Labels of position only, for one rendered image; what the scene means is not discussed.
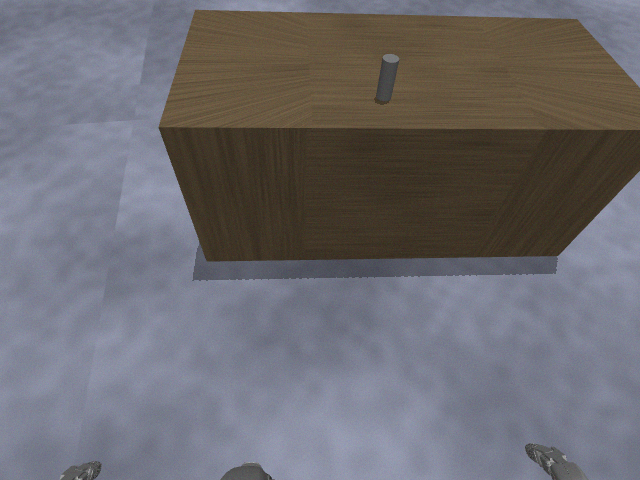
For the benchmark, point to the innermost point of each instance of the can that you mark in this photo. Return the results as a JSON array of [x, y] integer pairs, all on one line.
[[387, 77]]

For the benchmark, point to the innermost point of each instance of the left robot hand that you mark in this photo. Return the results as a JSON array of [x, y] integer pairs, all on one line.
[[87, 471]]

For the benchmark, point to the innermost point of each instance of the right robot hand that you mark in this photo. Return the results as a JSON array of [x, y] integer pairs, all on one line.
[[554, 462]]

